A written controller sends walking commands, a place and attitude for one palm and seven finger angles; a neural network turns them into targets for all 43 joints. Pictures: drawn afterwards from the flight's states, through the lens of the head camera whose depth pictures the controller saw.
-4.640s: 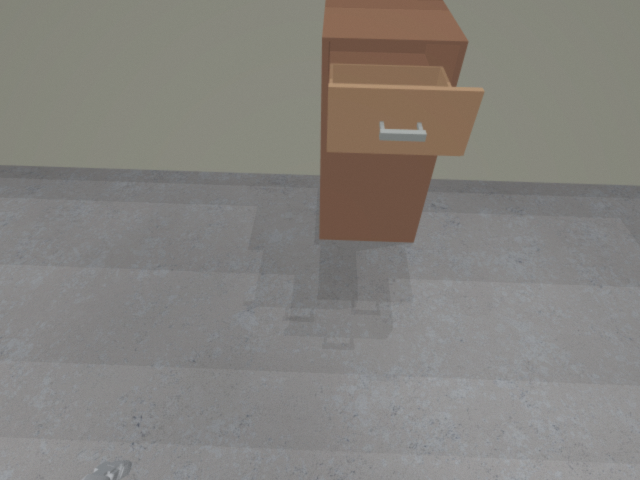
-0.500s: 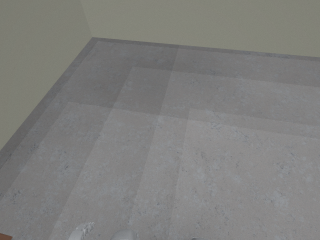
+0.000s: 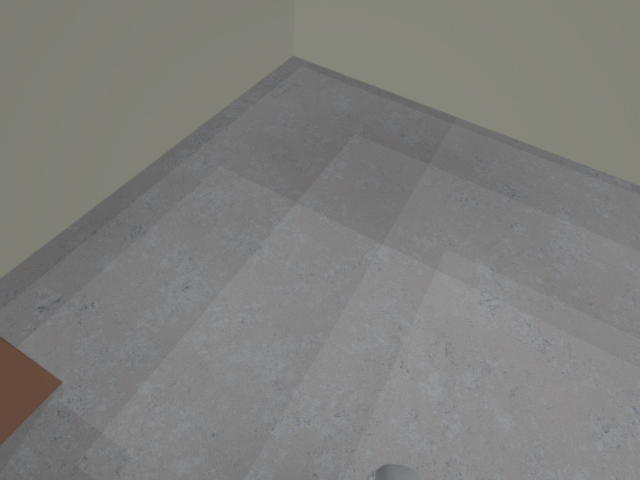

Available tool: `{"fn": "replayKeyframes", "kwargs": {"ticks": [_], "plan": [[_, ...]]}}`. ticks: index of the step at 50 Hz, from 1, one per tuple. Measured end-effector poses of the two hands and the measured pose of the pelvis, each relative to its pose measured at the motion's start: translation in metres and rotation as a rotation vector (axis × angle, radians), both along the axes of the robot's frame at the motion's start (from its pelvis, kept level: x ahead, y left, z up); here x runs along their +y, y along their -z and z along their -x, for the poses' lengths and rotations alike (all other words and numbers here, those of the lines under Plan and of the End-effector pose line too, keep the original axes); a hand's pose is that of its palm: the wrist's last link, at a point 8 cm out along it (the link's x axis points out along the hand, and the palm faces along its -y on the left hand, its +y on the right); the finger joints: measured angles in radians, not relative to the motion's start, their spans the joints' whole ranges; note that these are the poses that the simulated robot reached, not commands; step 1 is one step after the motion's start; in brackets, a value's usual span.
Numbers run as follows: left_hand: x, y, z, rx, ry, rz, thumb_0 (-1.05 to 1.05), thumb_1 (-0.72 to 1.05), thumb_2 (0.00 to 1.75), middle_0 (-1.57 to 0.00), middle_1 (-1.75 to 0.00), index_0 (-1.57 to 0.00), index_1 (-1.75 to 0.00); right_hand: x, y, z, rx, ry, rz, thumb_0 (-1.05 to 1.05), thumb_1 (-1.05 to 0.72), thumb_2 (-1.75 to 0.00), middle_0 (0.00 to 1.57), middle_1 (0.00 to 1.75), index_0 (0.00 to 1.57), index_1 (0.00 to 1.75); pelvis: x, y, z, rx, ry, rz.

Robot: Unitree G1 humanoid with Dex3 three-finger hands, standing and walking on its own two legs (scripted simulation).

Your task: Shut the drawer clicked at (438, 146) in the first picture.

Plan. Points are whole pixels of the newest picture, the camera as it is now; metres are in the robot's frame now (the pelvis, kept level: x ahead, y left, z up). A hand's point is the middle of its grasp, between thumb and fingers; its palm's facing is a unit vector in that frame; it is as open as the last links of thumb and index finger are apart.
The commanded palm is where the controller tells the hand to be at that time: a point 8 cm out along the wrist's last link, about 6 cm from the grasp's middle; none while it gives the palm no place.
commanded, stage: turn to face it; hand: left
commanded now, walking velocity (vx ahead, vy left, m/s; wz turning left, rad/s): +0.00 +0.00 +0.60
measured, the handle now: out of the picture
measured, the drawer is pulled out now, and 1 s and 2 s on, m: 0.29 0.29 0.29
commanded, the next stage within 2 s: take the last steps up to it in 1.60 s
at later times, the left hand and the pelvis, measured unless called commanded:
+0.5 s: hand out of the picture -0.01 +0.13 -0.15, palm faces +0.34 -0.90 -0.28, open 7.4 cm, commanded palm none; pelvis -0.03 -0.08 +0.00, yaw +19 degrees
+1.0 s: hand out of the picture -0.13 +0.19 -0.17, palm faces +0.63 -0.73 -0.26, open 7.4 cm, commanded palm none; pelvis -0.06 -0.03 -0.01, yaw +37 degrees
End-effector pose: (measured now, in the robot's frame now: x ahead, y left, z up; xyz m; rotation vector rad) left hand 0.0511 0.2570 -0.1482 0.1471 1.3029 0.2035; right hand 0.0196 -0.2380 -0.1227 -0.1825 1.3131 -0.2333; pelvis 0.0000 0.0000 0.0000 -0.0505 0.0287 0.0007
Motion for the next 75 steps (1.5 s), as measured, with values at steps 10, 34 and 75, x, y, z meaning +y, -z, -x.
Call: {"fn": "replayKeyframes", "kwargs": {"ticks": [10, 34, 75], "plan": [[-0.015, -0.017, 0.001, -0.11, -0.074, -0.046, 0.0, 0.91, 0.89, -0.19, -0.3, -0.19, -0.3, -0.033, 0.009, -0.026, -0.029, -0.109, -0.012, 0.0, -0.9, -0.89, 0.2, 0.3, 0.21, 0.3, -0.024, 0.003, 0.014, -0.008, -0.122, -0.019], [-0.088, -0.017, 0.166, -0.016, -0.426, -0.048, 0.0, 0.9, 0.89, -0.2, -0.3, -0.2, -0.3, -0.031, 0.017, -0.132, -0.057, -0.525, -0.049, 0.0, -0.91, -0.9, 0.2, 0.29, 0.2, 0.29, -0.066, 0.006, 0.039, -0.009, -0.458, -0.09], [-0.139, -0.032, 0.246, -0.097, -0.874, -0.125, 0.0, 0.9, 0.89, -0.2, -0.3, -0.2, -0.3, 0.04, 0.024, -0.182, 0.0, -0.964, -0.066, 0.0, -0.91, -0.9, 0.2, 0.29, 0.2, 0.29, -0.079, 0.003, 0.04, -0.02, -0.957, -0.107]]}}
